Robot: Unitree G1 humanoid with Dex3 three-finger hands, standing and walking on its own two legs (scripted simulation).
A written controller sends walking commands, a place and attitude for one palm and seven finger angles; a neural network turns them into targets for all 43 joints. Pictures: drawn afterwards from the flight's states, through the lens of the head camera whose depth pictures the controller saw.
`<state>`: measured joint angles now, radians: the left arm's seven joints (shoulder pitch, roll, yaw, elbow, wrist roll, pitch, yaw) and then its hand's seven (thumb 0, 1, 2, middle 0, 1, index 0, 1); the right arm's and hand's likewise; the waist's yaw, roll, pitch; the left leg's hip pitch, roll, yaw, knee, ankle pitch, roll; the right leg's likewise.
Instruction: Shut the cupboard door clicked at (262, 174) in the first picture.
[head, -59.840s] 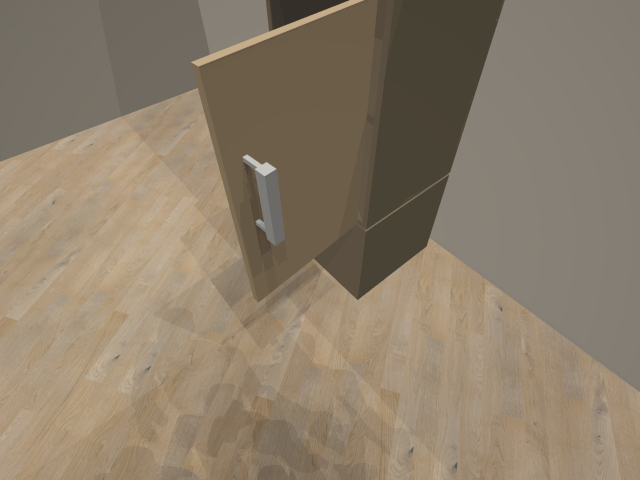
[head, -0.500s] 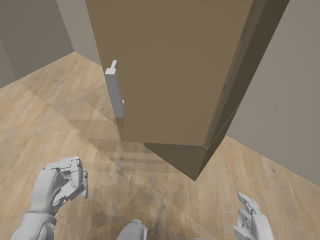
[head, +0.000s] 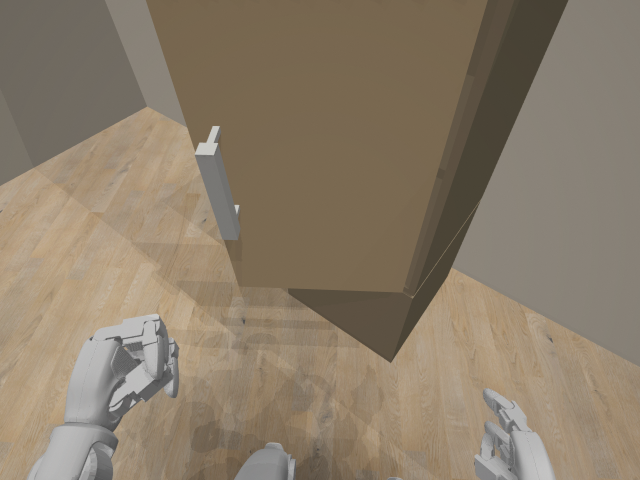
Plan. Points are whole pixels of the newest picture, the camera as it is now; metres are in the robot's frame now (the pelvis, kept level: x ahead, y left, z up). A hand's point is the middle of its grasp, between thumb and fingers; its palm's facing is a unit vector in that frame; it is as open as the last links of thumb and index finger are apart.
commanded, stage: bring the fist close to the handle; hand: left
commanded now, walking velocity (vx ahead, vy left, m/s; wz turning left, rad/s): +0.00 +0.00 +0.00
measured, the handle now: (223, 186) +0.51 +0.19 +0.07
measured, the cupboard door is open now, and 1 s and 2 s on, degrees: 34 34 30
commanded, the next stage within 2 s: push the door shut along its arc in 1.42 s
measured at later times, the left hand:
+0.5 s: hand (202, 299) +0.31 +0.17 +0.07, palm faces -0.01 -1.00 -0.02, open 3.1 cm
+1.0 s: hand (232, 237) +0.40 +0.15 +0.07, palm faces +0.02 -1.00 -0.01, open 3.1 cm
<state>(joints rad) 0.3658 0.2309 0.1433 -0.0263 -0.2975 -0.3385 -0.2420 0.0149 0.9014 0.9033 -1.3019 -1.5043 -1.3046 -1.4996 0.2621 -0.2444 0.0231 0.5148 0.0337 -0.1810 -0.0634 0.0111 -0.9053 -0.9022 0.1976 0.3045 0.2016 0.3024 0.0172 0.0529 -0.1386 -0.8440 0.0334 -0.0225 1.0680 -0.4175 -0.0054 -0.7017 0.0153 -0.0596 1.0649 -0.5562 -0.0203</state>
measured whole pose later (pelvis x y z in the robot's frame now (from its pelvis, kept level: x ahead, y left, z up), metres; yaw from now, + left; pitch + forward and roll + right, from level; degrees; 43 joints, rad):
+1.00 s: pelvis +0.00 +0.00 +0.00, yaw -1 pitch +14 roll -1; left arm -0.45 0.24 0.20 0.72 -0.17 -0.36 -0.11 0.01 0.90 0.90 -1.30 -1.50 -1.30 -1.50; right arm 0.29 -0.25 0.01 0.63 0.02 -0.07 -0.03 0.01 -0.91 -0.90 0.20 0.30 0.20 0.30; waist -0.05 0.03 -0.14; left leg -0.90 0.04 0.01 1.04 -0.39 0.00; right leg -0.77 0.02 -0.03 1.05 -0.53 -0.01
